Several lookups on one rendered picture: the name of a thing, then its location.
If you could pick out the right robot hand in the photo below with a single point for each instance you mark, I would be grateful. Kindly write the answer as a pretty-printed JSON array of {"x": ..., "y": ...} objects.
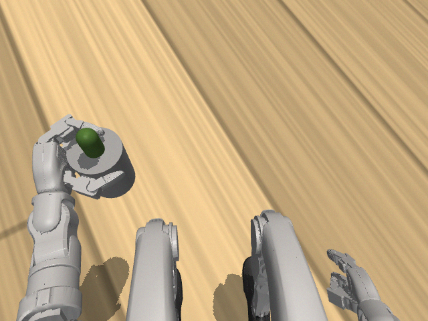
[{"x": 347, "y": 292}]

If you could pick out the left robot arm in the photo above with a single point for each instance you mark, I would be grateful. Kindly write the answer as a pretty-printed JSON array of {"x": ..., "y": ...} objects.
[{"x": 54, "y": 276}]

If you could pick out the left robot hand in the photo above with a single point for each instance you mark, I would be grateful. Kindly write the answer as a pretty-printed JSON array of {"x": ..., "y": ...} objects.
[{"x": 51, "y": 169}]

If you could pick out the bottle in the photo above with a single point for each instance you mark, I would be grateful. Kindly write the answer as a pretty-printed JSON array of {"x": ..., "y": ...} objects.
[{"x": 96, "y": 156}]

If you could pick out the right robot foot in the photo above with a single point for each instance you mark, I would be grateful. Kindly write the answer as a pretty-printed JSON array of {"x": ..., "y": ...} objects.
[{"x": 248, "y": 288}]

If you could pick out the right robot arm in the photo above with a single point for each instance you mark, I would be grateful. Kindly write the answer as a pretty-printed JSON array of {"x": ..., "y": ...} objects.
[{"x": 374, "y": 310}]

